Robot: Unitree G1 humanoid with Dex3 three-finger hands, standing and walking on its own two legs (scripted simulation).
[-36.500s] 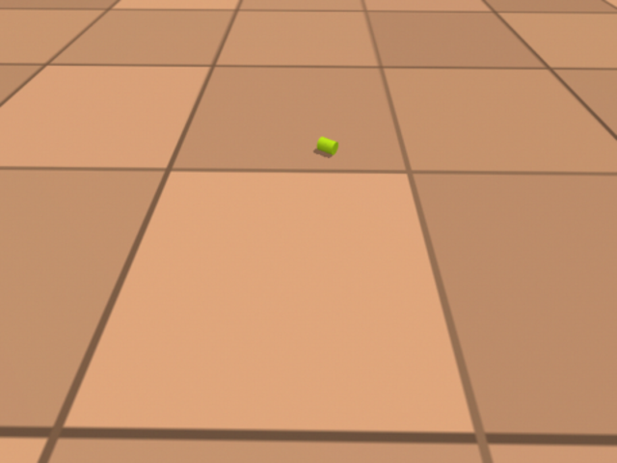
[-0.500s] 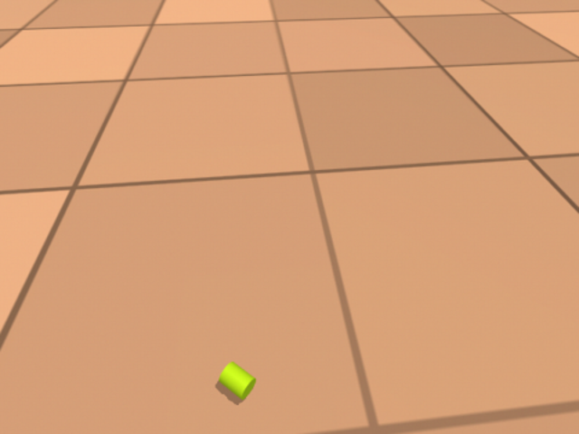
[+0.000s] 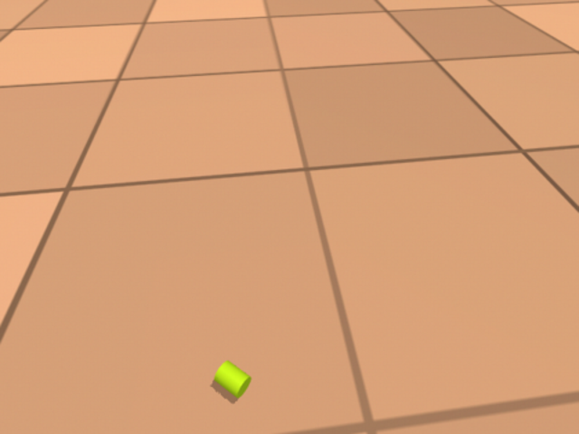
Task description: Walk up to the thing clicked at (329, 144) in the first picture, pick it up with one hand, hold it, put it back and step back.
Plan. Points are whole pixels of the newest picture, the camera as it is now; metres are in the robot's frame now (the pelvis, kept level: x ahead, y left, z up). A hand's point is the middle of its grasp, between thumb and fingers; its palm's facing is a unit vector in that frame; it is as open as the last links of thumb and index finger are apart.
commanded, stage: stand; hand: left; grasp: from above
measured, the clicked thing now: (232, 378) +0.46 +0.23 -0.74
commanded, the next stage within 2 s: step back in 1.28 s
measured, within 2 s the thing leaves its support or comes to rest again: neither
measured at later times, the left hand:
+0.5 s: hand out of the picture +0.08 +0.24 -0.16, palm faces +0.01 -0.94 -0.33, open 7.4 cm
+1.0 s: hand out of the picture +0.08 +0.23 -0.16, palm faces -0.01 -0.94 -0.34, open 7.4 cm
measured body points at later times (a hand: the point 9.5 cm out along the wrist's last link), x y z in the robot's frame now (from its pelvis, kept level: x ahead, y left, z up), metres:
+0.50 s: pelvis +0.01 -0.01 +0.00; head +0.01 -0.01 +0.45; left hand +0.08 +0.28 -0.13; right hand +0.08 -0.30 -0.14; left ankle +0.01 +0.13 -0.75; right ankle +0.00 -0.13 -0.75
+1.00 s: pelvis +0.01 -0.01 +0.00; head +0.01 -0.02 +0.45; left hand +0.08 +0.28 -0.13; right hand +0.07 -0.31 -0.14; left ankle +0.01 +0.13 -0.75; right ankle +0.00 -0.13 -0.75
